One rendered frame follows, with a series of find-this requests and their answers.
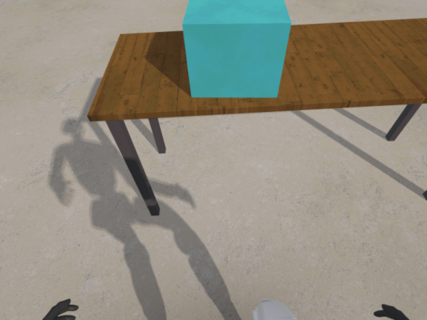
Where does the right robot hand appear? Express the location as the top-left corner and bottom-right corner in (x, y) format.
(374, 304), (409, 320)

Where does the carton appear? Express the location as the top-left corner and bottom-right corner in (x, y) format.
(182, 0), (292, 98)

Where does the right robot thigh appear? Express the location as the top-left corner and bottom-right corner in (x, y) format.
(252, 301), (297, 320)

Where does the table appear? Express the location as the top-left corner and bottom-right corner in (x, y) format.
(87, 18), (427, 216)

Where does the left robot hand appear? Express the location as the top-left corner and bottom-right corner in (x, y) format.
(42, 299), (79, 320)

